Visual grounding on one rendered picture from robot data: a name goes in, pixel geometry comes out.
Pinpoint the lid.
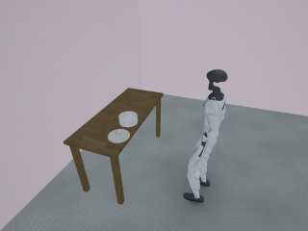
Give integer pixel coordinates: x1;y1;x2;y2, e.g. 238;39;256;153
108;129;130;143

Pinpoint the table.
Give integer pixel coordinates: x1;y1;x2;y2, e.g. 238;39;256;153
64;88;164;205

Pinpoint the pot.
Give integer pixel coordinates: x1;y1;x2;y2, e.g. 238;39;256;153
118;111;138;128

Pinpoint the knob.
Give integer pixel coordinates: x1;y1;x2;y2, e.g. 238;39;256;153
115;129;122;136

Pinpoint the left robot forearm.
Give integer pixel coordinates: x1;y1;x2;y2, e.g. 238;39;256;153
200;132;217;162

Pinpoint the robot left shin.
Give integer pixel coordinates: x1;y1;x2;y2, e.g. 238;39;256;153
187;173;200;198

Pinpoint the right robot foot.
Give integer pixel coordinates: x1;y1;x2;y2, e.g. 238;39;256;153
199;177;211;187

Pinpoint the left robot hand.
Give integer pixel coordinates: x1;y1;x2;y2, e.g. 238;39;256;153
193;159;208;176

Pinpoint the right robot upper arm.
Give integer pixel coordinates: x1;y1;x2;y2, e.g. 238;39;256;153
220;90;226;116

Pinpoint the left robot upper arm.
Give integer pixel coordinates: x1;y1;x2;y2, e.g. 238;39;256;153
205;101;218;138

